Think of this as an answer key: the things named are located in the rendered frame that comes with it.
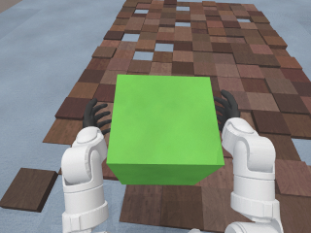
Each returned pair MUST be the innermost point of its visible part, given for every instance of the robot right upper arm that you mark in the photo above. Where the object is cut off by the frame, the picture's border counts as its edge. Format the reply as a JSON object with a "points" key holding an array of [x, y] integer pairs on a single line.
{"points": [[250, 227]]}

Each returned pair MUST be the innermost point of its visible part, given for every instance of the carton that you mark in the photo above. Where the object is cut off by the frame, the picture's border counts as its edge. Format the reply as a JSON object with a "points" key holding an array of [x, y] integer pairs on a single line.
{"points": [[164, 130]]}

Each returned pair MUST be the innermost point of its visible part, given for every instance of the robot left hand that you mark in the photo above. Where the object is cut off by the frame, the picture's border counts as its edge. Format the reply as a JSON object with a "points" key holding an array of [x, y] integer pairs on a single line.
{"points": [[90, 119]]}

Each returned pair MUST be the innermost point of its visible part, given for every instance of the robot left forearm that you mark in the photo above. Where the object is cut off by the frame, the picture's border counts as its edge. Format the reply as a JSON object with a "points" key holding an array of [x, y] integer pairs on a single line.
{"points": [[82, 181]]}

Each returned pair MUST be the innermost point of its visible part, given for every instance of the robot right hand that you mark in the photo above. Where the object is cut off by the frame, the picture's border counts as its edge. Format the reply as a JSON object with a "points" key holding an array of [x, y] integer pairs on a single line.
{"points": [[230, 109]]}

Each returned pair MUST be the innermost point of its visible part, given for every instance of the robot right forearm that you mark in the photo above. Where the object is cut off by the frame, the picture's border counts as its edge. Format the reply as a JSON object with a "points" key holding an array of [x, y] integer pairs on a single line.
{"points": [[253, 194]]}

